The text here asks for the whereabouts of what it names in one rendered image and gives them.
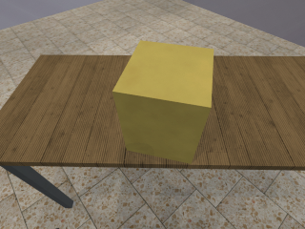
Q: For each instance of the carton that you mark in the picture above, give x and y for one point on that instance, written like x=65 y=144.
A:
x=163 y=99

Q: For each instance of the table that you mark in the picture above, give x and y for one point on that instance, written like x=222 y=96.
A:
x=63 y=114

